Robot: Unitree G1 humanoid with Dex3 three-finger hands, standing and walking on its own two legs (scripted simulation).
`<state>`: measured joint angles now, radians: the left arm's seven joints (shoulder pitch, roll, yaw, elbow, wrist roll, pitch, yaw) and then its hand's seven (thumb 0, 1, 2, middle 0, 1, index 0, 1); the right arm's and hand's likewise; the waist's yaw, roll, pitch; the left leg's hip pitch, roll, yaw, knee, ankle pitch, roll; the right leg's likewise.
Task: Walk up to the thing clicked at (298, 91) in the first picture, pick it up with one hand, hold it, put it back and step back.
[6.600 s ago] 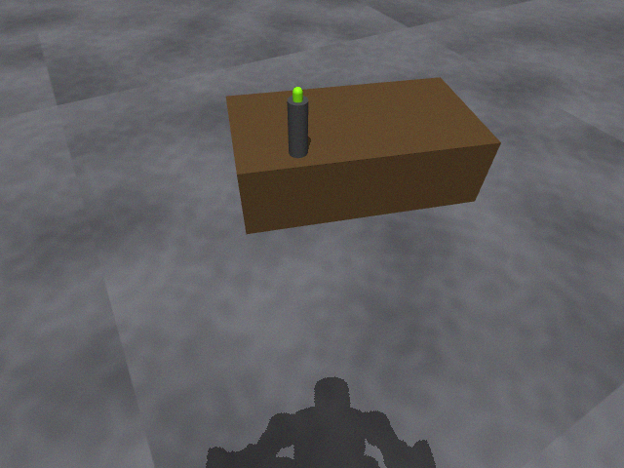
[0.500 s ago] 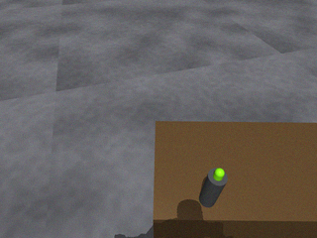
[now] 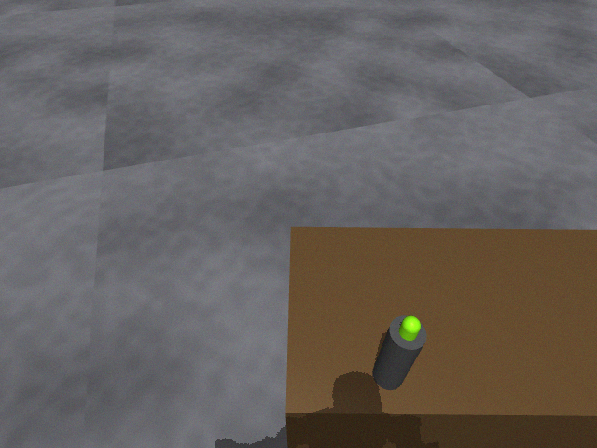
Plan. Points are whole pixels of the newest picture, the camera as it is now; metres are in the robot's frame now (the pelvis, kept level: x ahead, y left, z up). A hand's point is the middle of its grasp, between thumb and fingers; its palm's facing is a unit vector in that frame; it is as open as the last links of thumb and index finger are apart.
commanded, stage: stand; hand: right
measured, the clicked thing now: (399, 351) +0.41 -0.22 -0.32
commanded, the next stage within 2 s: go down in 0.80 s
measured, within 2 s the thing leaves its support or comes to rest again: neither
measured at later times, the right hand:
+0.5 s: hand out of the picture +0.07 -0.25 -0.16, palm faces -0.05 +0.94 -0.33, open 7.4 cm
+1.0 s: hand out of the picture +0.10 -0.24 -0.16, palm faces +0.03 +0.95 -0.32, open 8.1 cm
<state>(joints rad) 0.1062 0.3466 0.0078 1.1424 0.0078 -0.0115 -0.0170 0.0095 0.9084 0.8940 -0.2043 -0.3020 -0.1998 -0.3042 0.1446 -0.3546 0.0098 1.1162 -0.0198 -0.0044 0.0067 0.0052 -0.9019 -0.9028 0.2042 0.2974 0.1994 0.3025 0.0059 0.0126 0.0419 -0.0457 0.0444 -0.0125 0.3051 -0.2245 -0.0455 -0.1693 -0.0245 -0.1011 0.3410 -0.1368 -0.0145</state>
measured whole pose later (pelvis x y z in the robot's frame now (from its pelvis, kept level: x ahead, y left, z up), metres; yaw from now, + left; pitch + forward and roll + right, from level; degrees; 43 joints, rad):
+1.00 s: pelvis +0.00 +0.00 +0.00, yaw -2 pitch +0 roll +0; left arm 0.18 0.33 0.02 0.97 -0.04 -0.04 0.02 0.01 0.91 0.91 -0.21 -0.31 -0.20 -0.31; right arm 0.08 -0.33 -0.04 1.04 -0.01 -0.03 0.00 0.01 -0.83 -0.83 0.16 0.24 0.15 0.24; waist 0.00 0.00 0.06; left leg -0.12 0.04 0.01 0.39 -0.26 -0.04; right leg -0.26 -0.03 -0.07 0.42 -0.16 -0.01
